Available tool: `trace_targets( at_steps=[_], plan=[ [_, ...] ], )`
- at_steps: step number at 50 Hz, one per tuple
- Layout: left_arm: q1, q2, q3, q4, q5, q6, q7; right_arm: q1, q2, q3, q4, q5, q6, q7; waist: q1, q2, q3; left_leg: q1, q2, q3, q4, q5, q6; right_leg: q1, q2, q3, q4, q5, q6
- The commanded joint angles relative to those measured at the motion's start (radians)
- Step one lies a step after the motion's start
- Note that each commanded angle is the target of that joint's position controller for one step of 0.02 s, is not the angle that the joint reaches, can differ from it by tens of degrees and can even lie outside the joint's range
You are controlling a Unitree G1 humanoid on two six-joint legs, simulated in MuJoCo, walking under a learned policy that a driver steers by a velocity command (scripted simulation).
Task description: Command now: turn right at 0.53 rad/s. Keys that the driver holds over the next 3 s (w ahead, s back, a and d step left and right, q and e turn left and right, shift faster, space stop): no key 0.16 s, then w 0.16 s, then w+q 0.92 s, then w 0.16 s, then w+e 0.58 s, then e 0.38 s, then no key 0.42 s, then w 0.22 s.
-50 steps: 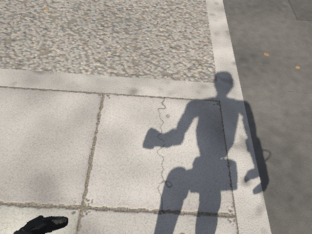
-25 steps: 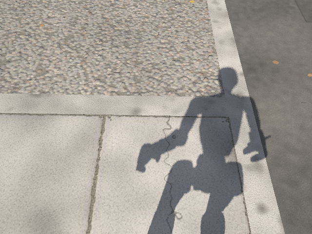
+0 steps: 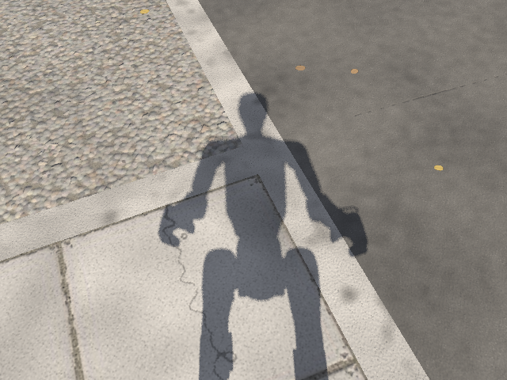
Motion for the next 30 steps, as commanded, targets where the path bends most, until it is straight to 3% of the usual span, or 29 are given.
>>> trace_targets(
  at_steps=[1,2,3,6,8,10,12,16,19,20,21,22,23,24,25,27,28,30],
  plan=[
    [0.035,0.199,0.054,-0.054,0.01,-0.047,0.012,-0.068,-0.113,-0.03,-0.097,0.011,-0.013,-0.015,0.045,-0.162,-0.138,-0.299,-0.039,-0.118,0.298,-0.024,-0.008,0.266,-0.308,0.357,-0.225,0.597,-0.237],
    [-0.006,0.159,0.04,-0.059,-0.009,-0.045,0.02,-0.05,-0.114,-0.033,-0.076,0.003,-0.008,-0.023,0.031,-0.14,-0.132,-0.292,-0.03,-0.123,0.271,0.04,-0.012,0.255,-0.273,0.319,-0.221,0.567,-0.197],
    [-0.033,0.143,0.03,-0.059,-0.016,-0.042,0.027,-0.025,-0.112,-0.034,-0.066,-0.003,-0.005,-0.025,0.012,-0.149,-0.133,-0.245,-0.037,-0.115,0.272,0.097,-0.023,0.217,-0.248,0.285,-0.222,0.605,-0.187],
    [-0.029,0.12,0.015,-0.047,0.001,-0.039,0.038,0.01,-0.08,-0.024,-0.046,0.01,-0.006,-0.015,0.004,-0.155,-0.165,-0.162,-0.053,-0.099,0.208,0.18,-0.036,0.204,-0.219,0.237,-0.228,0.605,-0.186],
    [-0.022,0.12,0.013,-0.036,0.002,-0.038,0.042,-0.012,-0.056,-0.011,-0.049,0.01,-0.006,-0.012,0.018,-0.155,-0.153,-0.127,-0.045,-0.101,0.073,0.202,-0.036,0.209,-0.21,0.235,-0.231,0.533,-0.178],
    [0.02,0.137,0.017,-0.017,-0.004,-0.037,0.042,-0.03,-0.052,-0.003,-0.052,0.013,-0.01,0.0,0.052,-0.174,-0.145,-0.089,-0.043,-0.085,-0.04,0.214,-0.025,0.194,-0.208,0.276,-0.292,0.158,-0.187],
    [0.044,0.158,0.02,0.001,-0.005,-0.043,0.034,-0.059,-0.072,-0.004,-0.065,0.025,-0.022,0.011,0.075,-0.212,-0.079,-0.089,-0.049,-0.075,-0.123,0.185,-0.006,0.16,-0.228,0.359,-0.359,-0.132,-0.198],
    [0.07,0.175,0.019,0.028,-0.013,-0.061,0.023,-0.067,-0.074,-0.001,-0.063,0.033,-0.064,0.028,0.082,-0.177,-0.018,-0.036,-0.059,-0.063,-0.268,0.143,0.043,0.141,-0.247,0.418,-0.372,-0.221,-0.197],
    [0.048,0.164,0.013,0.038,-0.02,-0.069,0.017,0.02,-0.048,0.008,-0.018,0.038,-0.088,0.041,0.029,-0.141,-0.031,0.148,-0.084,-0.018,-0.421,0.263,0.097,0.063,-0.225,0.357,-0.333,-0.227,-0.167],
    [0.048,0.145,0.006,0.042,-0.017,-0.074,0.015,0.062,-0.049,0.006,0.002,0.036,-0.092,0.041,0.008,-0.126,-0.044,0.236,-0.095,-0.018,-0.448,0.27,0.112,0.02,-0.202,0.329,-0.301,-0.227,-0.147],
    [0.036,0.108,-0.006,0.041,-0.008,-0.081,0.012,0.12,-0.059,0.005,0.016,0.038,-0.094,0.038,-0.019,-0.108,-0.064,0.331,-0.061,-0.071,-0.459,0.249,0.134,-0.038,-0.172,0.285,-0.232,-0.213,-0.114],
    [-0.001,0.045,-0.024,0.022,0.007,-0.092,0.006,0.212,-0.101,-0.002,0.031,0.036,-0.096,0.032,-0.047,0.016,-0.081,0.429,0.07,-0.264,-0.534,0.192,0.187,-0.146,-0.093,0.17,-0.008,-0.156,-0.055],
    [-0.024,0.051,-0.017,-0.027,-0.002,-0.115,0.008,0.257,-0.212,-0.032,0.041,0.03,-0.096,0.04,-0.034,0.241,-0.051,0.495,0.227,-0.613,-0.653,0.004,0.326,-0.369,0.034,-0.007,0.217,-0.18,0.011],
    [-0.075,0.129,0.002,-0.038,-0.015,-0.134,0.012,0.285,-0.176,-0.026,0.036,0.026,-0.102,0.047,-0.079,0.194,0.005,0.5,0.288,-0.762,-0.718,-0.053,0.398,-0.502,0.008,0.055,0.386,-0.297,0.027],
    [-0.063,0.143,0.01,-0.033,-0.03,-0.147,0.004,0.258,-0.142,-0.013,0.029,0.023,-0.109,0.045,-0.053,0.136,0.028,0.512,0.266,-0.71,-0.712,-0.047,0.379,-0.555,-0.034,0.093,0.452,-0.216,0.018],
    [-0.064,0.124,0.008,-0.019,-0.014,-0.164,-0.008,0.23,-0.127,-0.009,0.013,0.025,-0.108,0.039,-0.041,0.07,0.027,0.532,0.194,-0.582,-0.715,0.111,0.337,-0.586,-0.062,0.083,0.438,-0.064,0.022],
    [-0.078,0.117,0.01,-0.019,-0.002,-0.168,-0.013,0.228,-0.114,-0.003,0.009,0.026,-0.101,0.033,-0.036,0.056,0.015,0.518,0.163,-0.522,-0.715,0.217,0.317,-0.553,-0.073,0.08,0.395,-0.012,0.032],
    [-0.098,0.077,0.001,-0.022,0.001,-0.172,-0.022,0.228,-0.109,-0.002,0.003,0.029,-0.086,0.021,-0.032,0.068,0.0,0.452,0.105,-0.419,-0.726,0.36,0.301,-0.459,-0.049,0.043,0.273,0.068,0.068]
  ],
)
Next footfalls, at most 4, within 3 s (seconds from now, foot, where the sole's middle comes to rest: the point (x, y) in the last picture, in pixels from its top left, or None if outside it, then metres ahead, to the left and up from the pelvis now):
0.42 left None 0.08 0.12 -0.77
0.84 right None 0.37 -0.12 -0.77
1.34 left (190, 330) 0.58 0.23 -0.77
1.90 right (226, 215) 0.95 0.14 -0.77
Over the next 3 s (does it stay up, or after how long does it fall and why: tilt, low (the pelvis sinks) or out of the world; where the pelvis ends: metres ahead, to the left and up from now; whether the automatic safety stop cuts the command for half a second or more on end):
stays up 1.08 0.23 0.01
